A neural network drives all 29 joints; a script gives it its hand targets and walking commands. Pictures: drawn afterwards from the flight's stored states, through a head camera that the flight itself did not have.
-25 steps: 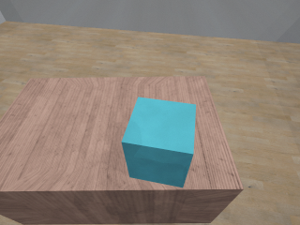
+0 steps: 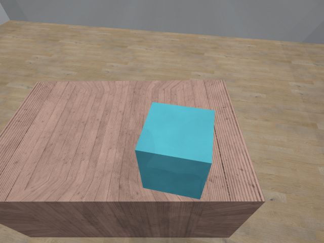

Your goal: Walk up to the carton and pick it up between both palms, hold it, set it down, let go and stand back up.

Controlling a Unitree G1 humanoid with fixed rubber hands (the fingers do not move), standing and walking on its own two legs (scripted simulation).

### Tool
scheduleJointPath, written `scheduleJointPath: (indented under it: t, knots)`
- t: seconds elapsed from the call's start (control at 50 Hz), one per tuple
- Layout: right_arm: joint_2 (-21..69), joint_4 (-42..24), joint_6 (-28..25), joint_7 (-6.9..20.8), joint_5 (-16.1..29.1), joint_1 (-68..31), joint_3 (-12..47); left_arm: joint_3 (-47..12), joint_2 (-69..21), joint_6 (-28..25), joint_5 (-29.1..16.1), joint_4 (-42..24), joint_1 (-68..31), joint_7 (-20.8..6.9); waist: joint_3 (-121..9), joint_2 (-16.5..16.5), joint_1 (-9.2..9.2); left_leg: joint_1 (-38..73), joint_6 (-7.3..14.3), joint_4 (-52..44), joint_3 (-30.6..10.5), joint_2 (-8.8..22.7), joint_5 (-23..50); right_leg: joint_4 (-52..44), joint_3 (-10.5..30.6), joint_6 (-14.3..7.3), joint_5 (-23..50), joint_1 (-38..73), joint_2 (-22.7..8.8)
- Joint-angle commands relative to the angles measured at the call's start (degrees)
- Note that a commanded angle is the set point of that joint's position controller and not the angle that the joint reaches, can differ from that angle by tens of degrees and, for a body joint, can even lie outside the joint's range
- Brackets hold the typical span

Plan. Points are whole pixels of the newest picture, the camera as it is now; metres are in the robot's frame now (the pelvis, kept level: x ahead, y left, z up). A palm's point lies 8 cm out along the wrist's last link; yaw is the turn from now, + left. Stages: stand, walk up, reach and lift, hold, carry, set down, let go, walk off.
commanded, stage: stand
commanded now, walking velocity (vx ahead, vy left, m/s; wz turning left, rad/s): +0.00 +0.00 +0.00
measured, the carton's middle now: (176, 151) +0.43 -0.01 -0.10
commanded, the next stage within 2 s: none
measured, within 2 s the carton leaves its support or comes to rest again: neither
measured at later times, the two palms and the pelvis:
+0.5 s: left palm out of the picture +0.07 +0.28 -0.12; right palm out of the picture +0.07 -0.28 -0.12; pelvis +0.01 +0.00 +0.00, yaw +0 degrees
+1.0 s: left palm out of the picture +0.09 +0.28 -0.12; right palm out of the picture +0.09 -0.28 -0.12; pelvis +0.02 +0.00 +0.00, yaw +0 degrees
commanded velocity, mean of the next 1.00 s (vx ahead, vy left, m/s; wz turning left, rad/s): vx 0.00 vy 0.00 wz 0.00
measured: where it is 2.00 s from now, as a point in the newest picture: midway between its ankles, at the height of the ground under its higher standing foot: outside the picture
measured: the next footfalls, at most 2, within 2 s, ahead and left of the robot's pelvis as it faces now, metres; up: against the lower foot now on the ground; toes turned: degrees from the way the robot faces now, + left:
none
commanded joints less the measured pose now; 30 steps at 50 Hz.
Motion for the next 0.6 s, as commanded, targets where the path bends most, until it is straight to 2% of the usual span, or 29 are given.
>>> scheduleJointPath:
  t: [0.0, 0.06, 0.08, 0.1, 0.12, 0.14, 0.16, 0.2, 0.3, 0.32, 0.36, 0.5, 0.54, 0.58]
  knots:
    - [-13.01, -3.15, -1.22, -0.85, 0.13, -2.93, -2.15, 2.55, 13.17, -1.04, -0.13, -3.57, -2.8, 0.72, -2.7, 0.48, -0.36, -0.28, 0.94, -6.66, -8.04, 7.57, 2.94, -4.73, 4.37, -3.48, 3.93, -0.86, -3.91]
    - [-13.13, -3.03, -1.21, -0.77, 0.11, -3.35, -2.24, 2.26, 12.3, -1.24, -0.29, -3.27, -2.98, 0.7, -2.26, 0.97, -0.08, -0.65, 0.88, -6.38, -7.54, 7.36, 3.84, -5.01, 4.79, -3.55, 3.99, -0.48, -4.32]
    - [-13.3, -2.75, -1.25, -0.81, -0.04, -2.38, -2.33, 2.28, 12.67, -1.09, -0.12, -3.32, -2.96, 0.67, -2.35, 0.15, -0.48, -0.62, 0.89, -6.6, -7.53, 7.44, 3.53, -5.1, 4.43, -3.57, 4.48, -0.42, -4.32]
    - [-12.92, -2.65, -1.24, -0.84, -0.04, -3.07, -2.13, 2.39, 12.6, -1.05, -0.06, -3.11, -3.04, 0.73, -1.67, 0.79, 0.1, -0.8, 0.87, -6.74, -7.88, 7.51, 3.72, -4.83, 4.67, -3.73, 3.73, -0.88, -4.35]
    - [-12.81, -3.0, -1.25, -0.73, 0.05, -3.41, -2.08, 2.26, 12.3, -1.08, -0.05, -3.04, -2.92, 0.62, -2.67, 1.67, -0.15, -0.24, 0.84, -6.35, -7.3, 7.43, 3.65, -5.22, 4.6, -3.58, 4.69, -0.64, -4.19]
    - [-12.71, -2.5, -1.2, -0.81, 0.14, -2.63, -2.06, 2.41, 13.14, -1.07, -0.05, -2.83, -3.05, 0.64, -2.24, -0.47, -0.42, -0.02, 0.78, -6.38, -7.81, 7.53, 3.92, -5.26, 4.21, -3.53, 4.35, -1.0, -4.27]
    - [-12.66, -2.66, -1.24, -0.67, 0.23, -3.05, -2.03, 2.15, 12.09, -1.09, -0.15, -2.83, -2.62, 0.66, -2.54, 0.83, -0.37, 0.02, 0.87, -6.25, -7.38, 7.54, 3.26, -5.54, 4.6, -3.4, 3.92, -1.07, -4.35]
    - [-13.25, -2.71, -1.2, -0.74, 0.13, -3.74, -2.2, 2.0, 11.92, -1.15, 0.09, -2.95, -3.75, 0.67, -1.43, 0.26, -0.27, -1.23, 0.61, -7.29, -7.74, 7.54, 0.76, -5.33, 4.33, -3.47, 2.88, -1.39, -4.2]
    - [-12.71, -2.13, -1.16, -0.85, 0.32, -2.98, -1.97, 2.1, 12.8, -1.18, -0.14, -2.34, -3.6, 0.69, -2.62, -0.37, -0.48, 0.2, 0.65, -6.39, -7.49, 7.63, 4.63, -5.65, 4.48, -3.45, 4.72, -0.69, -4.48]
    - [-13.55, -2.19, -1.2, -0.85, 0.18, -2.94, -2.23, 2.07, 12.55, -1.23, -0.26, -2.38, -3.46, 0.59, -2.05, 0.57, -0.15, -0.26, 0.7, -6.66, -7.42, 7.55, 4.48, -5.8, 4.68, -3.55, 4.66, -0.73, -4.45]
    - [-12.87, -1.97, -1.11, -0.74, 0.06, -2.42, -2.17, 2.38, 13.19, -1.18, -0.1, -2.17, -3.86, 0.71, -3.19, -0.26, -0.6, 0.74, 0.66, -6.47, -7.41, 7.6, 5.8, -5.4, 4.33, -3.48, 5.51, -0.31, -4.41]
    - [-12.91, -2.07, -1.13, -0.84, 0.26, -3.22, -2.22, 2.18, 12.83, -1.01, -0.38, -2.12, -4.25, 0.69, -3.38, 0.48, -0.24, 0.33, 0.33, -6.55, -7.09, 7.83, 6.87, -5.33, 4.15, -3.32, 6.39, 0.52, -4.51]
    - [-12.87, -2.07, -1.15, -0.79, 0.27, -3.03, -2.25, 2.19, 13.14, -1.01, -0.17, -2.11, -5.22, 0.66, -3.6, 0.61, -0.7, 1.24, 0.37, -6.56, -6.94, 7.8, 6.59, -5.34, 4.35, -3.41, 6.0, 0.09, -4.49]
    - [-13.05, -2.04, -1.19, -0.74, 0.38, -3.44, -2.3, 2.0, 12.39, -1.07, -0.31, -1.97, -4.59, 0.66, -4.13, 0.65, -0.36, 1.62, 0.45, -6.1, -6.89, 7.91, 8.48, -5.18, 4.43, -3.35, 8.46, 0.83, -4.82]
